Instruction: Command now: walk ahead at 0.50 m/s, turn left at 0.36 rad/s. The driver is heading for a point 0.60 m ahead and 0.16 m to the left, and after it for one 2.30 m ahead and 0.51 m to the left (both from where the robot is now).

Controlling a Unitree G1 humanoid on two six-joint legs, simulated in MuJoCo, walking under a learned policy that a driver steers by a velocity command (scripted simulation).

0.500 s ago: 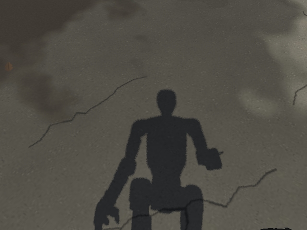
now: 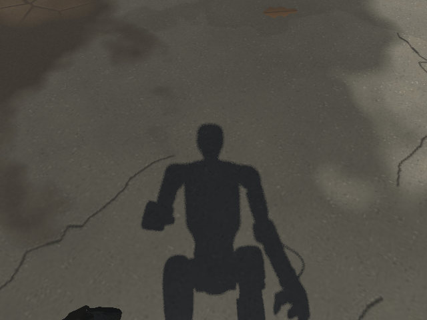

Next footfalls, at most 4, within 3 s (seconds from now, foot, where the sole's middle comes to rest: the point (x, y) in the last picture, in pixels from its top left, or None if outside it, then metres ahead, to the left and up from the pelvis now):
0.02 right None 0.17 -0.11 -0.77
0.56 left None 0.39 0.15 -0.77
1.12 right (162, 239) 0.75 0.14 -0.77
1.64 left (94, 189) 0.98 0.39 -0.77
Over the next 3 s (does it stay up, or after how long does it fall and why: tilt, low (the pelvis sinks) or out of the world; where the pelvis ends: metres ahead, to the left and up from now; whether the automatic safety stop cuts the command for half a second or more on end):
stays up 1.24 0.22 0.01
